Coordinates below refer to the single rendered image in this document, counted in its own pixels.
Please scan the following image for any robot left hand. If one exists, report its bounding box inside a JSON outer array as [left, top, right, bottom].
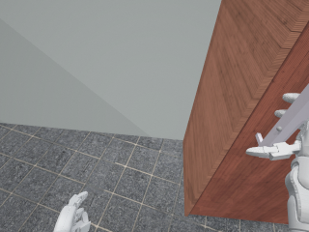
[[53, 191, 91, 232]]

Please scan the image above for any wardrobe door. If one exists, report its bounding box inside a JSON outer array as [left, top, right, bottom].
[[190, 20, 309, 224]]

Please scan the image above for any robot right hand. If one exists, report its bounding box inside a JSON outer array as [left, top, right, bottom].
[[245, 93, 309, 160]]

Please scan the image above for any handle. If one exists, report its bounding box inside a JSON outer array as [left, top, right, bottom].
[[255, 83, 309, 159]]

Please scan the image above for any robot right forearm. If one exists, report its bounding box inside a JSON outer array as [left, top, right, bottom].
[[285, 156, 309, 232]]

